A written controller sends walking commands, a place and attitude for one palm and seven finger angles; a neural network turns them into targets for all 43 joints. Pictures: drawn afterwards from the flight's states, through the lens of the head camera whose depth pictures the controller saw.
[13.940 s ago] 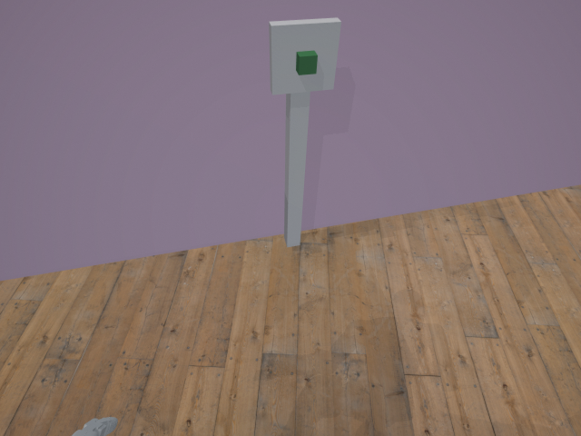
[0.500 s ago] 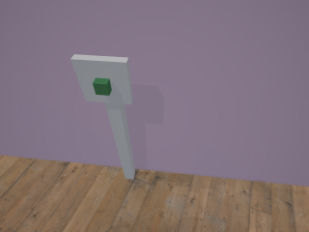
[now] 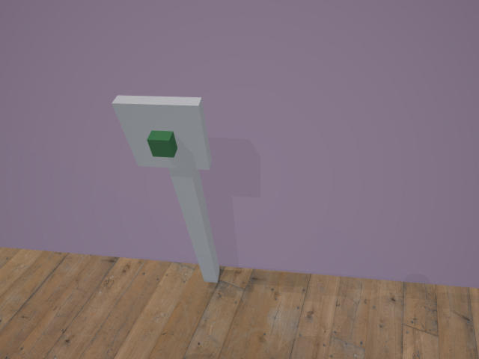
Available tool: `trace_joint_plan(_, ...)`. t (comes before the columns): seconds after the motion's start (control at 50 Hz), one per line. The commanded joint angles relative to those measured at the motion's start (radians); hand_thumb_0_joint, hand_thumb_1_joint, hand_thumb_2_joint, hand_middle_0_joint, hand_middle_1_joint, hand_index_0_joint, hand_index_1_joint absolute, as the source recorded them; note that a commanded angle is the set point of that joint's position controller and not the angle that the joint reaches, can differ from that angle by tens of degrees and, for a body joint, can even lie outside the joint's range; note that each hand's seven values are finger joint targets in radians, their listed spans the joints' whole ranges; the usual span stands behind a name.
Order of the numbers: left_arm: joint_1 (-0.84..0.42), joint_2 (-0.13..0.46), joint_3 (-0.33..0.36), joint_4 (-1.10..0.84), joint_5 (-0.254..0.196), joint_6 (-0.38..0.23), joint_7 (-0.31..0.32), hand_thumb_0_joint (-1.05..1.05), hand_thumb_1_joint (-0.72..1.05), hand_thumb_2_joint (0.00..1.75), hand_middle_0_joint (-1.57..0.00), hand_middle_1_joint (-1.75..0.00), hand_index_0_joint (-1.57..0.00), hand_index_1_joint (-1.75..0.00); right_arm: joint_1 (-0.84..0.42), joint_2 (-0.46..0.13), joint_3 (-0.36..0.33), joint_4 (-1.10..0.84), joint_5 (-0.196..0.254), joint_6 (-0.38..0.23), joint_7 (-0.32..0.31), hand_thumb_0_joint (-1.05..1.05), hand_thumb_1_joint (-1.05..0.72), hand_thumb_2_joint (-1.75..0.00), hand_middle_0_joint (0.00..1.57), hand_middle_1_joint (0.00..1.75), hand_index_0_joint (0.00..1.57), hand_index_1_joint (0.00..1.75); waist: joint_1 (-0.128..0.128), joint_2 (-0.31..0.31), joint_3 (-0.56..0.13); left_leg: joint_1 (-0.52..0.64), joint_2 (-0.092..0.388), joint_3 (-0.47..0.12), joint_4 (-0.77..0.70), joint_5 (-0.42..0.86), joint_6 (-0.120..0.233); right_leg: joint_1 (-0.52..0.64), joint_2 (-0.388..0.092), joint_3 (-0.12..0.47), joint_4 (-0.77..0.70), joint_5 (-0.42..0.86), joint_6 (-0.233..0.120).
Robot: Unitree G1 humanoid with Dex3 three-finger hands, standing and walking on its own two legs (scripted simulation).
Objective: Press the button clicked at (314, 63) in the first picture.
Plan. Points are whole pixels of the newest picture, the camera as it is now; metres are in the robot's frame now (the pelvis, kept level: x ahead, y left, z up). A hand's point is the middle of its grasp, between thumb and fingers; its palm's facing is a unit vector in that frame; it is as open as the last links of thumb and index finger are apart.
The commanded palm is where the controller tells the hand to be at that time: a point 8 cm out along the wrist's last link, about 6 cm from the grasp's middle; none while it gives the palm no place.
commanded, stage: come to a stop and stand still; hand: left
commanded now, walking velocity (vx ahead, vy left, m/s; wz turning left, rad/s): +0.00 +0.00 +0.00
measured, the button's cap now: (163, 143) +0.53 +0.20 +0.07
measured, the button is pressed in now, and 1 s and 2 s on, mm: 0 0 0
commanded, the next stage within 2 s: look again from close up in 0.92 s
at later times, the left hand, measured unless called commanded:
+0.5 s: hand out of the picture +0.00 +0.18 -0.18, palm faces +0.06 -0.98 -0.18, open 7.3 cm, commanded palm none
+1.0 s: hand out of the picture -0.03 +0.16 -0.18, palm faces +0.06 -0.99 -0.13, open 7.4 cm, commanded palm none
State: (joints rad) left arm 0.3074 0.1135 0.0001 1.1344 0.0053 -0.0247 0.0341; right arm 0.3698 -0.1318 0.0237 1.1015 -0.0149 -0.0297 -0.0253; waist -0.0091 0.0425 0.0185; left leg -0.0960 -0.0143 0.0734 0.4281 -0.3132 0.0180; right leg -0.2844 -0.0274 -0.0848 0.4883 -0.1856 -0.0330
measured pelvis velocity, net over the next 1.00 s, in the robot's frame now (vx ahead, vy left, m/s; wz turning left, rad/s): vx -0.01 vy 0.02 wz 0.01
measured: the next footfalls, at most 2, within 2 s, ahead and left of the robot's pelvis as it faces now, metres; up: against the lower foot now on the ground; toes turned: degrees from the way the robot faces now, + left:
none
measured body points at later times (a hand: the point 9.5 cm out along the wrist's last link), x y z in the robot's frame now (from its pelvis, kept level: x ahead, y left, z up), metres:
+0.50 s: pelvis -0.01 +0.01 +0.00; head -0.02 +0.01 +0.45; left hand -0.01 +0.23 -0.16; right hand +0.00 -0.20 -0.16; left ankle -0.05 +0.10 -0.74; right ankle +0.05 -0.10 -0.74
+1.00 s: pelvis -0.01 +0.02 +0.00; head -0.02 +0.02 +0.45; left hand -0.04 +0.21 -0.17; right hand -0.05 -0.18 -0.16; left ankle -0.05 +0.10 -0.74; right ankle +0.05 -0.10 -0.74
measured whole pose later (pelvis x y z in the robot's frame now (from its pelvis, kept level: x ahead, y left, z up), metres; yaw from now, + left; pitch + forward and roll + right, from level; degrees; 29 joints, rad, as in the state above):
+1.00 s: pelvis -0.01 +0.02 +0.00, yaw +1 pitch -3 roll +0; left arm 0.34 0.09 -0.01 1.14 0.01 -0.02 0.04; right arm 0.38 -0.10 0.02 1.13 -0.01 -0.02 -0.03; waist 0.00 -0.01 0.02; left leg -0.09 -0.03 0.07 0.45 -0.31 0.04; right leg -0.25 -0.04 -0.09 0.45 -0.16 -0.01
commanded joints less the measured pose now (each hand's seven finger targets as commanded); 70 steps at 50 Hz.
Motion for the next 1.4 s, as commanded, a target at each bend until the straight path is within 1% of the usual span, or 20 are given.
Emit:
trace_joint_plan(0.0,0.046,0.091,0.008,-0.027,-0.001,-0.015,0.002,0.0,0.9,0.9,-0.2,-0.3,-0.2,-0.3,0.082,-0.067,-0.012,0.004,0.001,-0.007,-0.01,0.0,-0.9,-0.9,0.2,0.3,0.2,0.3,0.0,-0.046,0.06,-0.153,0.106,-0.103,-0.118,0.1,0.017,0.12,-0.089,0.143,-0.085,0.084,-0.028)
trace_joint_plan(0.02,0.156,0.145,0.016,0.007,0.006,-0.016,0.044,0.0,0.9,0.9,-0.2,-0.3,-0.2,-0.3,-0.057,-0.12,-0.032,-0.064,0.012,-0.011,0.0,0.0,-0.9,-0.9,0.2,0.3,0.2,0.3,0.07,-0.24,0.076,-0.217,0.14,-0.042,0.051,0.092,-0.005,0.13,-0.125,0.145,-0.028,0.439,0.003)
trace_joint_plan(0.04,0.126,0.162,0.007,0.006,0.007,-0.026,0.033,0.0,0.9,0.9,-0.2,-0.3,-0.2,-0.3,-0.039,-0.116,-0.029,-0.096,0.018,-0.005,0.002,0.0,-0.9,-0.9,0.2,0.3,0.2,0.3,0.017,-0.221,0.013,-0.196,0.087,-0.035,0.076,0.037,-0.022,0.156,-0.19,0.173,-0.053,0.53,-0.019)
trace_joint_plan(0.06,0.104,0.157,0.012,-0.024,0.007,-0.031,0.028,0.0,0.9,0.9,-0.2,-0.3,-0.2,-0.3,0.061,-0.06,-0.027,-0.071,0.009,-0.006,-0.003,0.0,-0.9,-0.9,0.2,0.3,0.2,0.3,-0.012,-0.186,-0.117,-0.124,0.054,-0.058,0.057,-0.029,-0.012,0.191,-0.221,0.224,-0.025,0.493,-0.046)
trace_joint_plan(0.08,0.088,0.149,0.012,-0.041,0.007,-0.03,0.027,0.0,0.9,0.9,-0.2,-0.3,-0.2,-0.3,0.071,-0.052,-0.029,-0.055,0.009,-0.004,-0.005,0.0,-0.9,-0.9,0.2,0.3,0.2,0.3,-0.015,-0.087,-0.157,-0.093,0.054,-0.048,0.039,0.002,-0.011,0.183,-0.209,0.217,-0.025,0.424,-0.063)
trace_joint_plan(0.12,0.044,0.145,0.006,-0.051,0.003,-0.024,0.019,0.0,0.9,0.9,-0.2,-0.3,-0.2,-0.3,0.058,-0.057,-0.028,-0.04,0.005,0.001,-0.005,0.0,-0.9,-0.9,0.2,0.3,0.2,0.3,-0.019,0.016,-0.086,-0.083,0.074,-0.071,0.005,0.068,-0.004,0.103,-0.155,0.186,-0.048,0.197,-0.057)
trace_joint_plan(0.14,0.029,0.135,0.004,-0.054,0.005,-0.016,0.017,0.0,0.9,0.9,-0.2,-0.3,-0.2,-0.3,0.049,-0.062,-0.029,-0.048,0.004,0.004,-0.005,0.0,-0.9,-0.9,0.2,0.3,0.2,0.3,-0.016,0.03,-0.015,-0.116,0.097,-0.091,-0.011,0.101,0.005,0.066,-0.122,0.157,-0.048,0.119,-0.042)
trace_joint_plan(0.18,0.036,0.117,0.0,-0.045,0.006,-0.012,0.012,0.0,0.9,0.9,-0.2,-0.3,-0.2,-0.3,0.028,-0.071,-0.028,-0.051,0.003,0.005,-0.007,0.0,-0.9,-0.9,0.2,0.3,0.2,0.3,-0.003,0.019,0.061,-0.176,0.11,-0.109,-0.038,0.112,0.013,0.068,-0.101,0.146,-0.069,0.077,-0.032)
trace_joint_plan(0.2,0.042,0.116,-0.001,-0.041,0.006,-0.013,0.011,0.0,0.9,0.9,-0.2,-0.3,-0.2,-0.3,0.028,-0.075,-0.027,-0.054,0.005,0.004,-0.007,0.0,-0.9,-0.9,0.2,0.3,0.2,0.3,-0.001,-0.001,0.073,-0.185,0.108,-0.111,-0.045,0.113,0.014,0.08,-0.1,0.145,-0.074,0.088,-0.03)
trace_joint_plan(0.22,0.043,0.114,-0.002,-0.038,0.005,-0.012,0.01,0.0,0.9,0.9,-0.2,-0.3,-0.2,-0.3,0.031,-0.08,-0.027,-0.053,0.006,0.003,-0.008,0.0,-0.9,-0.9,0.2,0.3,0.2,0.3,-0.003,-0.028,0.079,-0.186,0.108,-0.111,-0.05,0.105,0.015,0.086,-0.099,0.145,-0.079,0.089,-0.03)
trace_joint_plan(0.26,0.04,0.108,-0.002,-0.035,0.005,-0.011,0.01,0.0,0.9,0.9,-0.2,-0.3,-0.2,-0.3,0.038,-0.085,-0.028,-0.048,0.005,0.003,-0.008,0.0,-0.9,-0.9,0.2,0.3,0.2,0.3,-0.003,-0.038,0.083,-0.187,0.112,-0.12,-0.066,0.113,0.018,0.096,-0.093,0.135,-0.079,0.09,-0.027)
trace_joint_plan(0.3,0.042,0.105,-0.002,-0.038,0.004,-0.008,0.008,0.0,0.9,0.9,-0.2,-0.3,-0.2,-0.3,0.034,-0.092,-0.026,-0.048,0.004,0.0,-0.01,0.0,-0.9,-0.9,0.2,0.3,0.2,0.3,0.001,-0.011,0.094,-0.197,0.113,-0.124,-0.086,0.1,0.019,0.106,-0.089,0.129,-0.08,0.079,-0.024)
trace_joint_plan(0.36,0.042,0.106,-0.001,-0.041,0.004,-0.003,0.006,0.0,0.9,0.9,-0.2,-0.3,-0.2,-0.3,0.031,-0.096,-0.026,-0.046,0.004,0.001,-0.009,0.0,-0.9,-0.9,0.2,0.3,0.2,0.3,0.005,-0.022,0.109,-0.215,0.116,-0.131,-0.107,0.076,0.02,0.117,-0.085,0.118,-0.084,0.065,-0.016)
trace_joint_plan(0.4,0.045,0.102,0.0,-0.043,0.004,-0.004,0.005,0.0,0.9,0.9,-0.2,-0.3,-0.2,-0.3,0.033,-0.097,-0.025,-0.043,0.003,-0.001,-0.009,0.0,-0.9,-0.9,0.2,0.3,0.2,0.3,0.006,-0.042,0.1,-0.209,0.113,-0.131,-0.113,0.077,0.02,0.129,-0.088,0.116,-0.087,0.074,-0.016)
trace_joint_plan(0.58,0.053,0.092,0.002,-0.048,0.002,-0.001,0.005,0.0,0.9,0.9,-0.2,-0.3,-0.2,-0.3,0.047,-0.092,-0.02,-0.022,0.003,-0.002,-0.008,0.0,-0.9,-0.9,0.2,0.3,0.2,0.3,0.011,-0.053,0.108,-0.231,0.113,-0.139,-0.143,0.026,0.021,0.148,-0.089,0.11,-0.094,0.05,-0.01)
trace_joint_plan(0.66,0.061,0.086,0.002,-0.047,0.002,0.0,0.007,0.0,0.9,0.9,-0.2,-0.3,-0.2,-0.3,0.059,-0.086,-0.018,-0.011,0.003,-0.002,-0.008,0.0,-0.9,-0.9,0.2,0.3,0.2,0.3,0.012,-0.037,0.108,-0.24,0.116,-0.145,-0.155,-0.001,0.022,0.148,-0.087,0.108,-0.091,0.038,-0.009)
trace_joint_plan(0.74,0.073,0.079,0.003,-0.041,0.002,-0.002,0.008,0.0,0.9,0.9,-0.2,-0.3,-0.2,-0.3,0.072,-0.074,-0.018,0.001,0.004,-0.004,-0.009,0.0,-0.9,-0.9,0.2,0.3,0.2,0.3,0.011,-0.039,0.086,-0.221,0.114,-0.135,-0.146,0.018,0.021,0.161,-0.091,0.108,-0.093,0.058,-0.011)
trace_joint_plan(1.06,0.106,0.05,0.001,-0.029,0.005,-0.003,0.011,0.0,0.9,0.9,-0.2,-0.3,-0.2,-0.3,0.089,-0.046,-0.016,0.02,0.005,-0.001,-0.013,0.0,-0.9,-0.9,0.2,0.3,0.2,0.3,0.01,-0.037,0.129,-0.228,0.11,-0.127,-0.14,0.002,0.02,0.123,-0.088,0.12,-0.106,0.038,-0.013)
trace_joint_plan(1.22,0.109,0.046,0.002,-0.031,0.005,-0.006,0.01,0.0,0.9,0.9,-0.2,-0.3,-0.2,-0.3,0.093,-0.041,-0.017,0.021,0.005,-0.004,-0.016,0.0,-0.9,-0.9,0.2,0.3,0.2,0.3,0.008,-0.05,0.099,-0.202,0.112,-0.118,-0.129,0.046,0.02,0.136,-0.089,0.123,-0.101,0.077,-0.015)
trace_joint_plan(1.38,0.113,0.044,0.005,-0.035,0.006,-0.004,0.011,0.0,0.9,0.9,-0.2,-0.3,-0.2,-0.3,0.094,-0.034,-0.017,0.026,0.004,-0.002,-0.015,0.0,-0.9,-0.9,0.2,0.3,0.2,0.3,0.01,-0.041,0.121,-0.214,0.111,-0.116,-0.134,0.031,0.018,0.127,-0.087,0.123,-0.107,0.059,-0.015)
